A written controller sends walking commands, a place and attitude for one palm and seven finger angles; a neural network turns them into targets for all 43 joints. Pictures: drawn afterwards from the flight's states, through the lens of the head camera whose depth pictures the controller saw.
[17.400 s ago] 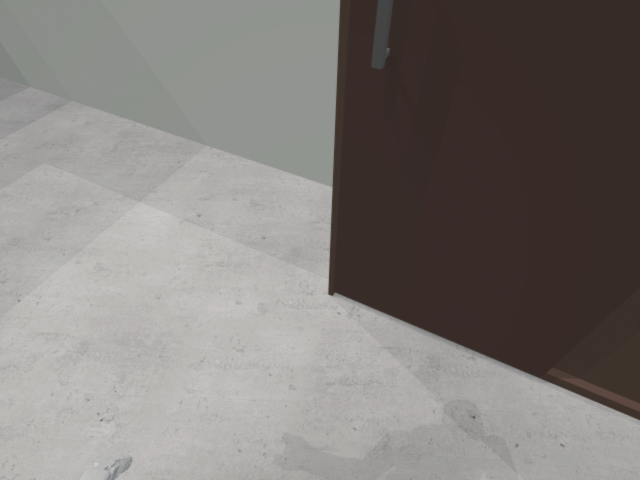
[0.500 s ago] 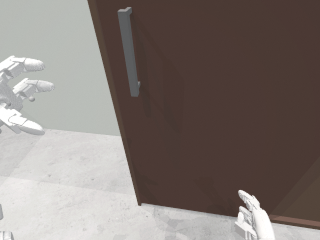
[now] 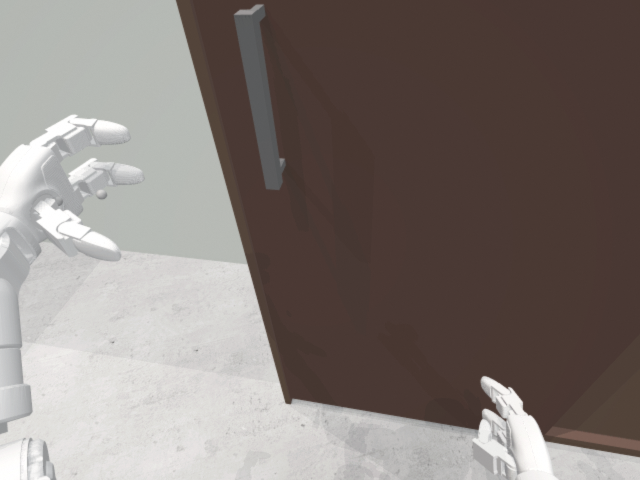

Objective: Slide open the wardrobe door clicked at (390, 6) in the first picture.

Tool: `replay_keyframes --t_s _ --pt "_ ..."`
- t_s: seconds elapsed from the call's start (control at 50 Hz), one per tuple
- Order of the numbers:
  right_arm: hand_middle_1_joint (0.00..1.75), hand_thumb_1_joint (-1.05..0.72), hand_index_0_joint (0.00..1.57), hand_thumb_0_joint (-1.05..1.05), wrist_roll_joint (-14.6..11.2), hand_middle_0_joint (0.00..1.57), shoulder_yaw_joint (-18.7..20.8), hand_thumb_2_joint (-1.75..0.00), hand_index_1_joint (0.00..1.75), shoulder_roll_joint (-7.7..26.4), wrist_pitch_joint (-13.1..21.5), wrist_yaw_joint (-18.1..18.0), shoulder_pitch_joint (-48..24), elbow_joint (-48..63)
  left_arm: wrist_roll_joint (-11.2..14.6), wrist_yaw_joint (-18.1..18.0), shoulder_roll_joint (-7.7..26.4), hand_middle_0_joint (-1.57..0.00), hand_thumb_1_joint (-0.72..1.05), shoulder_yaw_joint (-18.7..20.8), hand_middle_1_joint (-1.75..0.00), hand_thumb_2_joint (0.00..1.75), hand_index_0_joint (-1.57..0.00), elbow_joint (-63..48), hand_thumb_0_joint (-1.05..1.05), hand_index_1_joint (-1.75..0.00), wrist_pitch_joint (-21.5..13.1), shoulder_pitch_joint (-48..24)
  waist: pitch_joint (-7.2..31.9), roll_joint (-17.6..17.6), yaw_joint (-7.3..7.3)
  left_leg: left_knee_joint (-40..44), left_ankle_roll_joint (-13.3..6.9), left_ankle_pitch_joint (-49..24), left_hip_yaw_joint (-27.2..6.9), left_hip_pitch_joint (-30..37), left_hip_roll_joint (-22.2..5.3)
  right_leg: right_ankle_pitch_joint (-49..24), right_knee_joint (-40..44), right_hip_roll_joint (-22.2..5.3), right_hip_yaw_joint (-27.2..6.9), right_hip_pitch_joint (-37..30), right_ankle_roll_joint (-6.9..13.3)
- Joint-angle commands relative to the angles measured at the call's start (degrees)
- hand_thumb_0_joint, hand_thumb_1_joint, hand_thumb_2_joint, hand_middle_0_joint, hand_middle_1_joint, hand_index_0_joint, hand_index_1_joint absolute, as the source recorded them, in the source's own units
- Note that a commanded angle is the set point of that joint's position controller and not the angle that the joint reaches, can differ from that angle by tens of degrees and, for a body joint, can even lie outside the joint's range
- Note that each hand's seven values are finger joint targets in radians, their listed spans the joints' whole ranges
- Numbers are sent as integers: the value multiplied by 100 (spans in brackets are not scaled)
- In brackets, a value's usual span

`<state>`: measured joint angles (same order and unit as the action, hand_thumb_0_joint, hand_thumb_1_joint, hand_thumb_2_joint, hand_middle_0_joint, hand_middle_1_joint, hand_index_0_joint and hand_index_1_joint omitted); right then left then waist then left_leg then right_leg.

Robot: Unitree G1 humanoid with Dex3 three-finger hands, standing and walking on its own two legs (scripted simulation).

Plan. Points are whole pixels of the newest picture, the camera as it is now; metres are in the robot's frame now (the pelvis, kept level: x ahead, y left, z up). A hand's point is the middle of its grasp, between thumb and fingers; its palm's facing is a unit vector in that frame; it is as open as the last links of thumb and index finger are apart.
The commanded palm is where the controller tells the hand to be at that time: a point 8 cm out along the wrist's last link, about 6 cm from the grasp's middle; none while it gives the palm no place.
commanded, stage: move the hooked fingers beside the handle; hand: left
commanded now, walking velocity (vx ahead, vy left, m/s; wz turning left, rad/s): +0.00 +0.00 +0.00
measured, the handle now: (266, 105) +0.49 +0.13 +0.26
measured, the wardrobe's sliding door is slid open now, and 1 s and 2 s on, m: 0.00 0.00 0.00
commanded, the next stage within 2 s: none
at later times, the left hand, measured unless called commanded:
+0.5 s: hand (134, 168) +0.34 +0.24 +0.26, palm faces +0.00 -1.00 -0.06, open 14.0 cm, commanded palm +0.32 +0.29 +0.26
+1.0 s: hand (177, 149) +0.39 +0.22 +0.25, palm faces +0.00 -1.00 -0.06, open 14.0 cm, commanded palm +0.37 +0.26 +0.26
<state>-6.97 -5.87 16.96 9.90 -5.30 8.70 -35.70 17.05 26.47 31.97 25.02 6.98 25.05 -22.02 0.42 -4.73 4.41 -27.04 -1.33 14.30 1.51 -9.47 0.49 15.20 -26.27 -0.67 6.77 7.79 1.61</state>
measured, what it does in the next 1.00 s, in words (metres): stands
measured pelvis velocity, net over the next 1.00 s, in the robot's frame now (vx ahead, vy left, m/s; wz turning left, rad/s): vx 0.01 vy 0.00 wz -0.03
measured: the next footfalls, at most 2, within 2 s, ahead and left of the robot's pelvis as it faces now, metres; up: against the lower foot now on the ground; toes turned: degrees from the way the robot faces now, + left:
none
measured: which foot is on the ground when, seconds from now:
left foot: down 0.00-1.00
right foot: down 0.00-1.00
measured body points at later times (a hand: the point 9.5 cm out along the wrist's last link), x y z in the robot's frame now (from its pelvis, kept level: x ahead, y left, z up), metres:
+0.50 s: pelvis +0.00 +0.00 +0.00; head -0.02 -0.02 +0.45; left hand +0.34 +0.30 +0.26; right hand +0.20 -0.22 -0.07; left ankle +0.01 +0.10 -0.74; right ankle -0.01 -0.10 -0.74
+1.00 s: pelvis +0.01 +0.00 +0.00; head -0.01 -0.02 +0.45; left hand +0.39 +0.27 +0.26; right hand +0.17 -0.24 -0.09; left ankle +0.01 +0.10 -0.74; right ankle -0.01 -0.10 -0.74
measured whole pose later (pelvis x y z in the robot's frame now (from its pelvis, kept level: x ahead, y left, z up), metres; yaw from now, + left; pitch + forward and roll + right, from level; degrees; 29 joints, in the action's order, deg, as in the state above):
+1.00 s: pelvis +0.01 +0.00 +0.00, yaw -2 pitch -2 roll +0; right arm -6.2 -4.5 16.1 6.7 -5.5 12.5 -37.1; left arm 13.1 17.3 27.4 19.7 22.1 19.4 -35.8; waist 1.0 -3.0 0.8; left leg -24.1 -1.5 13.4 3.1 -9.3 0.4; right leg 14.1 -24.3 -0.4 5.0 8.6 1.4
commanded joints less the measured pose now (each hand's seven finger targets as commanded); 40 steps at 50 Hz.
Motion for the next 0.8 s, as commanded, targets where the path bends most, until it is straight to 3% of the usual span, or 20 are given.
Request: replay_keyframes --t_s 0.0,0.04,0.08,0.12,0.14,0.18,0.22,0.28,0.32,0.36,0.38,0.44,0.48,0.5,0.58,0.64,0.66,0.68,0.72,0.78 --pt "30 -90 20 0 84 20 250 -90 30 516 380 -10 -942 1021 217 -124 1977 -30 -50 876 -120 30 -30 -1534 0 -120 -774 -2461 1765 94 -100 286 -103 -1339 -436 912 1 -1556 397 -65 -457 -143 -6" --pt "30 -90 20 0 87 20 243 -90 30 476 357 10 -937 1018 221 -210 1885 -30 -50 962 -120 30 -30 -1290 0 -120 -765 -2162 1726 113 -42 302 -97 -1462 -388 847 3 -1743 345 -61 -405 -182 -8" --pt "30 -90 20 0 93 20 261 -90 30 505 282 59 -907 954 194 -286 1898 -30 -50 1007 -120 30 -30 -831 0 -120 -608 -1923 1367 197 44 341 -75 -1495 -370 598 -20 -1801 396 -73 -399 -160 9" --pt "30 -90 20 0 50 20 271 -90 30 561 211 71 -910 940 103 -329 1779 -30 -50 842 -120 30 -30 -518 0 -120 -401 -2055 1060 207 -54 392 -75 -1369 -358 455 -36 -1669 386 -73 -367 66 -18" --pt "30 -90 20 0 46 20 269 -90 30 556 199 78 -926 969 71 -336 1602 -30 -50 664 -120 30 -30 -480 0 -120 -309 -2053 995 33 -70 401 -60 -1328 -361 456 -35 -1605 378 -85 -370 163 -7" --pt "30 -90 20 0 37 20 305 -90 30 580 154 101 -915 1029 35 -323 1610 -30 -50 625 -120 30 -30 -458 0 -120 -209 -1809 1077 225 -35 349 -77 -1410 -341 436 -57 -1706 393 -104 -418 48 -5" --pt "30 -90 20 0 19 20 308 -90 30 561 133 91 -928 1124 1 -273 1533 -30 -50 469 -120 30 -30 -876 0 -120 -262 -2090 1407 111 -125 304 -94 -1478 -322 628 -38 -1800 328 -99 -426 11 -20" --pt "30 -90 20 0 43 20 281 -90 30 477 196 39 -939 1135 72 -254 1356 -30 -50 220 -120 30 -30 -1311 0 -120 -559 -2528 1474 134 -211 276 -99 -1412 -376 866 -76 -1639 384 -71 -453 110 -1" --pt "30 -90 20 0 60 20 279 -90 30 484 248 -12 -893 1078 123 -289 1389 -30 -50 301 -120 30 -30 -1392 0 -120 -742 -2846 1615 53 -241 309 -102 -1359 -398 1010 -56 -1560 383 -39 -431 120 -3" --pt "30 -90 20 0 62 20 280 -90 30 507 257 -56 -835 932 119 -376 1367 -30 -50 286 -120 30 -30 -992 0 -120 -792 -3063 1425 68 -294 359 -88 -1112 -408 931 -49 -1314 450 -35 -412 276 -14" --pt "30 -90 20 0 75 20 297 -90 30 532 231 -55 -781 848 88 -435 1491 -30 -50 370 -120 30 -30 -724 0 -120 -756 -2992 1223 149 -240 392 -72 -1059 -422 796 -74 -1210 519 -37 -426 287 2" --pt "30 -90 20 0 45 20 286 -90 30 543 193 -79 -765 778 -70 -607 1236 -30 -50 42 -120 30 -30 -84 0 -120 -569 -3339 916 -80 -320 498 -52 -790 -446 607 -53 -895 547 -68 -416 498 6" --pt "30 -90 20 0 53 20 327 -90 30 591 142 -60 -688 765 -177 -691 1496 -30 -50 188 -120 30 -30 144 0 -120 -485 -3242 1067 76 -233 487 -58 -950 -435 572 -70 -1015 553 -83 -434 303 28" --pt "30 -90 20 0 48 20 318 -90 30 580 132 -55 -733 823 -218 -684 1434 -30 -50 89 -120 30 -30 42 0 -120 -482 -3462 1253 -74 -270 477 -65 -1028 -408 627 -48 -1139 518 -106 -457 247 24" --pt "30 -90 20 0 69 20 313 -90 30 503 135 -18 -674 932 -201 -618 1146 -30 -50 -208 -120 30 -30 -254 0 -120 -780 -3673 1718 126 -305 398 -78 -1471 -425 932 -80 -1624 421 -84 -441 3 55" --pt "30 -90 20 0 86 20 319 -90 30 500 156 -18 -640 920 -111 -612 1135 -30 -50 -72 -120 30 -30 -265 0 -120 -956 -3757 1906 148 -297 407 -68 -1529 -423 1067 -82 -1720 386 -57 -420 -12 48" --pt "30 -90 20 0 89 20 317 -90 30 514 152 -18 -642 894 -103 -629 1091 -30 -50 -63 -120 30 -30 -117 0 -120 -945 -3698 1782 95 -278 412 -55 -1548 -413 994 -80 -1741 373 -65 -413 8 58" --pt "30 -90 20 0 102 20 324 -90 30 529 119 6 -574 856 -85 -659 1183 -30 -50 68 -120 30 -30 152 0 -120 -884 -3378 1598 358 -197 444 -52 -1533 -423 835 -89 -1745 416 -57 -407 -7 59" --pt "30 -90 20 0 71 20 338 -90 30 571 47 5 -574 794 -139 -753 1234 -30 -50 124 -120 30 -30 520 0 -120 -715 -3405 1254 408 -235 515 -48 -1320 -383 571 -93 -1575 449 -74 -401 125 34" --pt "30 -90 20 0 58 20 376 -90 30 602 -25 8 -534 797 -270 -914 1154 -30 -50 -69 -120 30 -30 735 0 -120 -538 -3475 1083 442 -254 529 -67 -1157 -349 456 -113 -1355 509 -94 -437 245 19"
